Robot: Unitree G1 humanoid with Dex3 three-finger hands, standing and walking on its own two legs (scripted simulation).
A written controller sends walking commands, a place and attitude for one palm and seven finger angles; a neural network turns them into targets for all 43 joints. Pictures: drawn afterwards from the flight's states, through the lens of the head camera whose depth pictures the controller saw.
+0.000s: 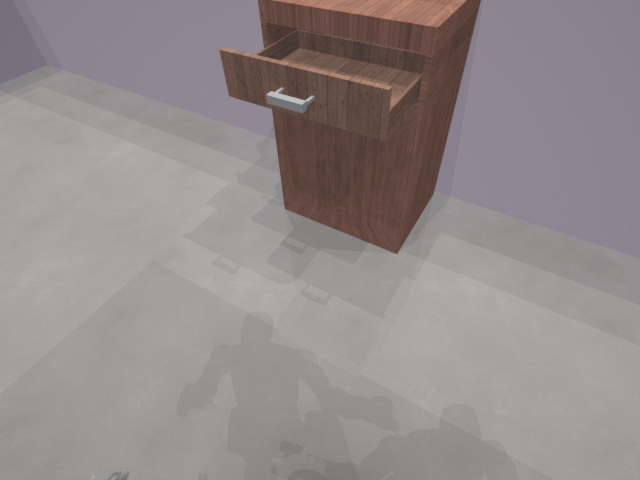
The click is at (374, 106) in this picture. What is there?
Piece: drawer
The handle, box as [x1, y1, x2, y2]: [266, 87, 314, 112]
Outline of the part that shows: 266,94 266,99 268,103 299,112 303,112 306,109 306,106 314,99 314,96 311,95 305,100 284,95 281,93 284,91 281,87 274,92 270,91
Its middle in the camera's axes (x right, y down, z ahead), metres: -0.08 -0.38 +1.04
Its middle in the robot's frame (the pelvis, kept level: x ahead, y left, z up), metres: +1.03 +0.13 -0.02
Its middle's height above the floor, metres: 0.75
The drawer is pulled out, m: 0.23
